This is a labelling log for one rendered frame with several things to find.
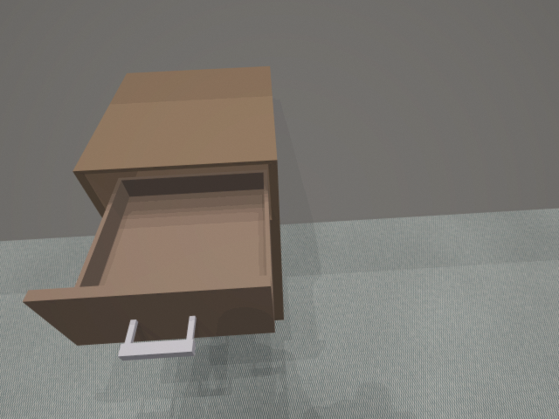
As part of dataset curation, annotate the handle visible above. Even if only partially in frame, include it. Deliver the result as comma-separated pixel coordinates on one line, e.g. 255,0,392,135
118,316,197,361

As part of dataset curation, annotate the drawer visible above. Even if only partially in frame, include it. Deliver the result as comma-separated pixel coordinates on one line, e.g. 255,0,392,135
23,169,275,346

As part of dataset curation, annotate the cabinet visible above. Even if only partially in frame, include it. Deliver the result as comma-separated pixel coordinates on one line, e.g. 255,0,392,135
73,66,284,320

